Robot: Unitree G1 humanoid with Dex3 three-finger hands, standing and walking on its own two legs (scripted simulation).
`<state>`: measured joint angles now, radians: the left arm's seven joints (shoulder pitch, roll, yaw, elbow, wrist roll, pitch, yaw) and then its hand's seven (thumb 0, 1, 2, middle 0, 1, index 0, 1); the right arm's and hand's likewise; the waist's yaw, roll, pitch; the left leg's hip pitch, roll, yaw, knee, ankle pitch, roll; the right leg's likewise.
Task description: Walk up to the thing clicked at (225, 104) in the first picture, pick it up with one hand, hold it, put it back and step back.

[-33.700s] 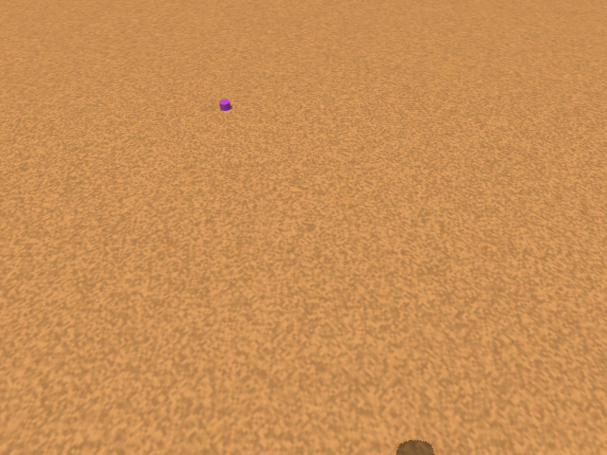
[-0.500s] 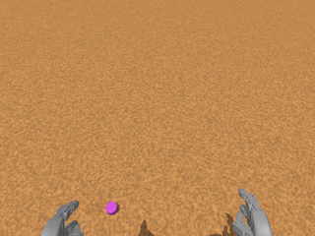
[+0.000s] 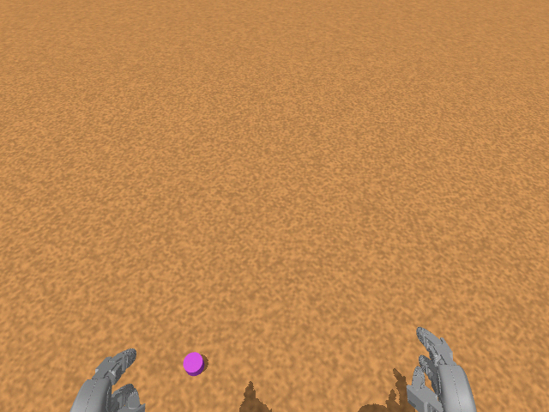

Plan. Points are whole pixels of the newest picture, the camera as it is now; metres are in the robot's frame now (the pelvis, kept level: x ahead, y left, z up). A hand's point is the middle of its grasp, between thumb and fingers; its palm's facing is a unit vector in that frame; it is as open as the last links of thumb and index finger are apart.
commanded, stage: home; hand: left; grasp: from above
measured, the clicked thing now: (194, 364) +0.41 +0.24 -0.69
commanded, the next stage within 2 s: stand in 0.16 s
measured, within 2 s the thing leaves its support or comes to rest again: neither
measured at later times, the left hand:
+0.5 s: hand out of the picture +0.12 +0.24 -0.10, palm faces +0.02 -0.94 -0.34, open 7.4 cm
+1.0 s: hand out of the picture +0.02 +0.25 -0.10, palm faces +0.02 -0.94 -0.33, open 7.4 cm
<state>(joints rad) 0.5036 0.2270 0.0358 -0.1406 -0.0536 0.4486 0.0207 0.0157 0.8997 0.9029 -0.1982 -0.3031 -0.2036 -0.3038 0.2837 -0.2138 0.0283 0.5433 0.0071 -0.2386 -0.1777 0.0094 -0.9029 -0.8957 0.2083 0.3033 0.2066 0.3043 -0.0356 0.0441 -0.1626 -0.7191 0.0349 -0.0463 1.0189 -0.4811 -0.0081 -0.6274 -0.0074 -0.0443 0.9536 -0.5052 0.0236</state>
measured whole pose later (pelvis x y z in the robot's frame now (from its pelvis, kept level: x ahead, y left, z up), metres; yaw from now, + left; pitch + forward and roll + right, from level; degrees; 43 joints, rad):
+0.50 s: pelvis -0.01 +0.01 +0.03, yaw +0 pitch +1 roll +0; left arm 0.22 0.30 0.04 0.63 0.05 0.08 0.04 0.01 0.90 0.90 -0.20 -0.30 -0.21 -0.30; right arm 0.17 -0.28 -0.04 0.85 -0.05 -0.04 -0.01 0.01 -0.90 -0.90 0.21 0.30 0.21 0.30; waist 0.02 -0.03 0.02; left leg -0.44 -0.01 0.01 0.79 -0.37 0.01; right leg -0.39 -0.05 0.00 0.79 -0.42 0.04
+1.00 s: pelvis -0.02 +0.01 +0.06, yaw -1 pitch -5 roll +0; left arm 0.21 0.28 0.04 1.10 0.04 0.01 0.03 0.01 0.90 0.90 -0.20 -0.30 -0.21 -0.30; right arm 0.16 -0.27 -0.05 1.09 -0.03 0.00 -0.01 0.00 -0.91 -0.90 0.21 0.30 0.21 0.30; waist 0.02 0.01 0.06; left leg -0.15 -0.02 0.02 0.40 -0.18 0.02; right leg -0.10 -0.06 0.00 0.41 -0.22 0.05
